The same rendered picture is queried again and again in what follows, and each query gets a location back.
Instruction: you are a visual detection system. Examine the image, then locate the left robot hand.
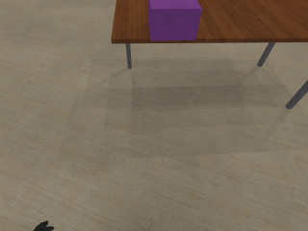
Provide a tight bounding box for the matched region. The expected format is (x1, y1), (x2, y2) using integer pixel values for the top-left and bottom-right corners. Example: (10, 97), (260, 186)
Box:
(34, 220), (54, 231)

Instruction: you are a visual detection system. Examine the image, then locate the carton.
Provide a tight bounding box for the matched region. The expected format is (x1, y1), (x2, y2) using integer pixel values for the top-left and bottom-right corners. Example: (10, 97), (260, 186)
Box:
(147, 0), (202, 41)

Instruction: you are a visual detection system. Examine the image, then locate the table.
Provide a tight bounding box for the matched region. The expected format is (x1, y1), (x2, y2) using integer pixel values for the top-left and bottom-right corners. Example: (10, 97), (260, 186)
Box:
(111, 0), (308, 110)

